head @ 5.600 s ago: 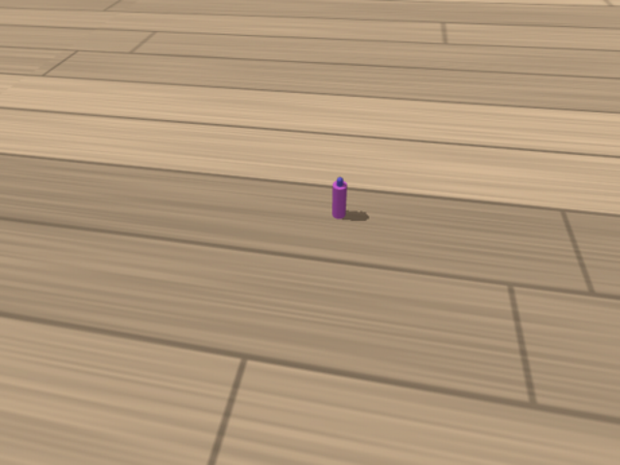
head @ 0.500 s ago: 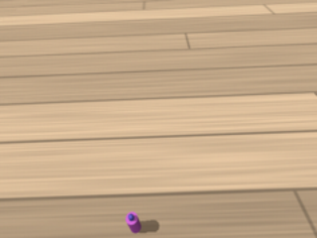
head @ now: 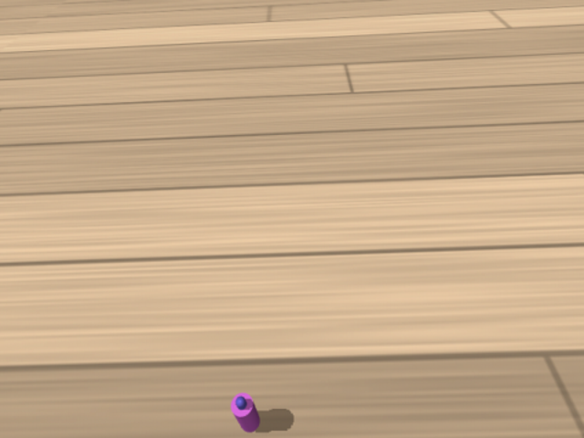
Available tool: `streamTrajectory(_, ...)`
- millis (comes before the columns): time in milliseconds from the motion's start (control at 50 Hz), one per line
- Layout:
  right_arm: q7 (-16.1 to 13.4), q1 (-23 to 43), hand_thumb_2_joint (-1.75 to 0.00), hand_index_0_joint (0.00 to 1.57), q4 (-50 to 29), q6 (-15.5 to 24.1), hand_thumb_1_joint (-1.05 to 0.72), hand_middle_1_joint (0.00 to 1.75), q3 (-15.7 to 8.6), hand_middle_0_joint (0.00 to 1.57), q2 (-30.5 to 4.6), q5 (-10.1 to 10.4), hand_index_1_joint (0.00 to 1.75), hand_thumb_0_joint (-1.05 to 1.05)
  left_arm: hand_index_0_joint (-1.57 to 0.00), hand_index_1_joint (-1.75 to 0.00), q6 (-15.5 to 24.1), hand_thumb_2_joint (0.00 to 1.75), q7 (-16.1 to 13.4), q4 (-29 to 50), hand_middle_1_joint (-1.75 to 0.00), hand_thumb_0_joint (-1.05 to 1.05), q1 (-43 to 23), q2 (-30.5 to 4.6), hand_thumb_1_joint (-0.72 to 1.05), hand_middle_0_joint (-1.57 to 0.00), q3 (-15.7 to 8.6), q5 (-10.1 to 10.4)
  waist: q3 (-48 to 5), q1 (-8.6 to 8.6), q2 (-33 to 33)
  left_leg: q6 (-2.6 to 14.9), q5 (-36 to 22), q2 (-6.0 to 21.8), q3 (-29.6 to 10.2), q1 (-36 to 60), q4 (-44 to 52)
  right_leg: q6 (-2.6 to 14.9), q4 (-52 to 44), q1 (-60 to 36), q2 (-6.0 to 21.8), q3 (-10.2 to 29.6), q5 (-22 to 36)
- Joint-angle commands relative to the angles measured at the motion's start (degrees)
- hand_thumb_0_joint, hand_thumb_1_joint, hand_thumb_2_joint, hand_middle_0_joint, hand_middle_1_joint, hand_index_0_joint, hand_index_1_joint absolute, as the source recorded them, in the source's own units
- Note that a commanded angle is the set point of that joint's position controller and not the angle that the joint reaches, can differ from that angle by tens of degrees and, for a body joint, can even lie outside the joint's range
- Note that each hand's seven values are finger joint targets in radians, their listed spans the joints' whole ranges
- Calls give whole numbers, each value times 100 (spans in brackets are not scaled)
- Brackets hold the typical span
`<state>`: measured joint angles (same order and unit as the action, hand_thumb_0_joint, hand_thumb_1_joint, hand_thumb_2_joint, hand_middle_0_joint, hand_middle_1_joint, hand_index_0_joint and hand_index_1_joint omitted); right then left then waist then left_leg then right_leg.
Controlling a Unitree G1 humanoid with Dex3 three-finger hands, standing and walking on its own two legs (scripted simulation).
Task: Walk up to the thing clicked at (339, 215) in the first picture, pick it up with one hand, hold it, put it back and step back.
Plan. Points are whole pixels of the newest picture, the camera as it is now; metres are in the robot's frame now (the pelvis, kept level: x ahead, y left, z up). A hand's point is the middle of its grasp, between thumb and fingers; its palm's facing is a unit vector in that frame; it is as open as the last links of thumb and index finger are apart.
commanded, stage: stand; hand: left
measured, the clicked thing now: (245, 411) +0.35 +0.20 -0.67
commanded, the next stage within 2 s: go down in 1.44 s
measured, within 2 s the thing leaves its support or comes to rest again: neither
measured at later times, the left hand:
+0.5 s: hand out of the picture +0.08 +0.25 -0.16, palm faces -0.03 -0.94 -0.35, open 7.4 cm
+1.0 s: hand out of the picture +0.08 +0.25 -0.16, palm faces -0.03 -0.94 -0.35, open 7.4 cm
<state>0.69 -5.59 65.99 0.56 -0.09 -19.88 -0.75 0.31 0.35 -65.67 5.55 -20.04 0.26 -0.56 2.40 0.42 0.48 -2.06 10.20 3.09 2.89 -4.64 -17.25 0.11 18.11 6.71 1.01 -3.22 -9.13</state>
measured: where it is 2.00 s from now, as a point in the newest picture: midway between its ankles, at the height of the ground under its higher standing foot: outside the picture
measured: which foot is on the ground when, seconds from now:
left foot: down 0.00-1.00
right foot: down 0.00-1.00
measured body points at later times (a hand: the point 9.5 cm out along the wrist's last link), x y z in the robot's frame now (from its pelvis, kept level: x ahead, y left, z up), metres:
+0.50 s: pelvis +0.00 +0.00 +0.00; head +0.01 -0.01 +0.45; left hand +0.08 +0.30 -0.13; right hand +0.07 -0.30 -0.14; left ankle -0.01 +0.14 -0.75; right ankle +0.01 -0.12 -0.75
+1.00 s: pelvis +0.01 +0.00 +0.00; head +0.02 +0.00 +0.45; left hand +0.09 +0.30 -0.13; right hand +0.08 -0.30 -0.14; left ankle -0.01 +0.14 -0.75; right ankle +0.01 -0.12 -0.75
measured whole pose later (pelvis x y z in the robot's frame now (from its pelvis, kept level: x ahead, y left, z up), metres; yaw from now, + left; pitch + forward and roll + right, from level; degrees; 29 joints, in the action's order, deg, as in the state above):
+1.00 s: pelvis +0.01 +0.00 +0.00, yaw +0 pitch -2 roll +0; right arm 0.5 -6.3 65.0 0.5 0.3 -20.0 -0.8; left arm 0.4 0.3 -65.2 5.9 -20.2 0.3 -0.6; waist 2.4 0.2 0.3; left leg -2.3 10.8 3.3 2.8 -4.2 -17.1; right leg 0.2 18.2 6.3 0.8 -3.3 -9.9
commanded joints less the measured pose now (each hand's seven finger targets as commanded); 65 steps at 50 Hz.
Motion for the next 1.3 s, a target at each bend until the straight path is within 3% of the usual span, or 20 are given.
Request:
streamTrajectory(0,-87,283,-90,20,-336,106,-90,30,-213,20,-1202,4,30,0,-20,-30,146,90,-72,361,-30,0,-300,-1279,90,-20,-245,23,-382,-20,-37,202,-612,576,-491,-39,302,86,-318,-22,718,638,634)
streamTrajectory(280,-80,191,-90,20,-340,97,-90,30,-207,20,-1197,-2,30,0,-20,-30,144,90,-71,380,-30,0,-257,-1286,90,-20,-243,25,-317,-25,-25,194,-507,563,-483,-107,285,110,-341,-23,705,663,472)
streamTrajectory(360,-82,191,-90,20,-367,85,-90,30,-212,20,-1201,10,30,0,-20,-30,158,90,-82,380,-30,0,-253,-1287,90,-20,-243,7,-399,-16,-77,224,-575,561,-474,-54,224,102,-345,-72,718,663,695)
streamTrajectory(660,-98,139,-90,20,-381,91,-90,30,-193,20,-1240,0,30,0,-20,-30,152,90,-78,377,-30,0,-227,-1301,90,-20,-249,13,-353,-39,-50,227,-588,578,-478,-70,253,90,-337,-79,717,664,619)
streamTrajectory(840,-104,126,-90,20,-418,98,-90,30,-189,20,-1234,-3,30,0,-20,-30,154,90,-80,398,-30,0,-236,-1269,90,-20,-249,12,-420,-24,17,232,-770,590,-462,-24,247,118,-261,-164,737,634,962)
streamTrajectory(1080,-102,151,-90,20,-423,96,-90,30,-192,20,-1226,1,30,0,-20,-30,150,90,-80,389,-30,0,-209,-1298,90,-20,-248,0,-391,-26,-29,225,-741,596,-477,19,258,97,-283,-109,712,600,789)
streamTrajectory(1280,-114,138,-90,20,-434,108,-90,30,-187,20,-1230,9,30,0,-20,-30,152,90,-80,386,-30,0,-186,-1280,90,-20,-249,7,-452,-40,-32,228,-923,609,-484,111,262,102,-223,-154,724,590,971)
